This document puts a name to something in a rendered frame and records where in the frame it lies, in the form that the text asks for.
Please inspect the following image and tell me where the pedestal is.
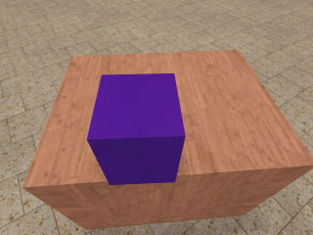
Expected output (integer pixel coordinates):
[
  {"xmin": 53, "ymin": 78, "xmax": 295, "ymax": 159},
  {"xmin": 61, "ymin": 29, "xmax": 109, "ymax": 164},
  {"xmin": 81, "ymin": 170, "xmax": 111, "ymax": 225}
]
[{"xmin": 22, "ymin": 50, "xmax": 313, "ymax": 230}]

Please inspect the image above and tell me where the carton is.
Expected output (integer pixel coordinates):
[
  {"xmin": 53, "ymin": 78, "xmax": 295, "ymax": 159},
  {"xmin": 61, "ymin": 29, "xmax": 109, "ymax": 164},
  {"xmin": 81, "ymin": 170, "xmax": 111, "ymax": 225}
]
[{"xmin": 87, "ymin": 73, "xmax": 186, "ymax": 185}]

